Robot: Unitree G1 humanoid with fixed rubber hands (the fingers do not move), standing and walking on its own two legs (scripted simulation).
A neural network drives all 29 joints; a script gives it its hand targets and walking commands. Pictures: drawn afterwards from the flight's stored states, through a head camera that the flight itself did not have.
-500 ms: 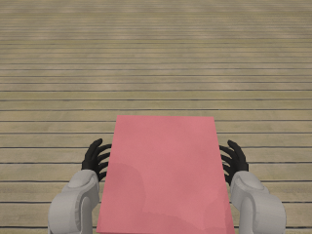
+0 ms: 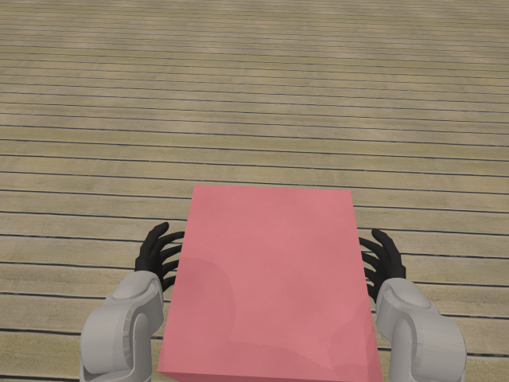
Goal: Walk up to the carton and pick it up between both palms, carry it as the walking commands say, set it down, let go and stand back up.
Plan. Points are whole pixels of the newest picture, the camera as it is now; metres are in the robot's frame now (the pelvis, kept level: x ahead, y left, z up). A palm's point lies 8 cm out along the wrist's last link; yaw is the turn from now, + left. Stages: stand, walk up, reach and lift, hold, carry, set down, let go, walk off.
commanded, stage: carry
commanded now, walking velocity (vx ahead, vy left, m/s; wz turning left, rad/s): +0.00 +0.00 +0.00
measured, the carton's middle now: (267, 294) +0.24 +0.00 +0.02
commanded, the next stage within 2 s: hold in 1.46 s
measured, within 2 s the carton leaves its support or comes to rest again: neither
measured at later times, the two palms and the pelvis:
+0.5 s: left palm (149, 278) +0.23 +0.16 +0.09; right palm (385, 283) +0.23 -0.16 +0.09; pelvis +0.00 +0.00 +0.00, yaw +0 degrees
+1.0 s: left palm (154, 257) +0.26 +0.16 +0.10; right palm (382, 263) +0.26 -0.16 +0.10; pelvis +0.03 +0.00 +0.00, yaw +0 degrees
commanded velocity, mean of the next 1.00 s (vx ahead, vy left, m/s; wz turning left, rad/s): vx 0.00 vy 0.00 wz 0.00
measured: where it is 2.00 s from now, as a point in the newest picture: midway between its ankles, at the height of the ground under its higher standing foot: outside the picture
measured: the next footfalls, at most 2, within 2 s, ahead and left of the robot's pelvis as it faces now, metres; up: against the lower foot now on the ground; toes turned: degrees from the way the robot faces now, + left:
none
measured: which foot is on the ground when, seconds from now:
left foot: down 0.00-1.00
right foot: down 0.00-1.00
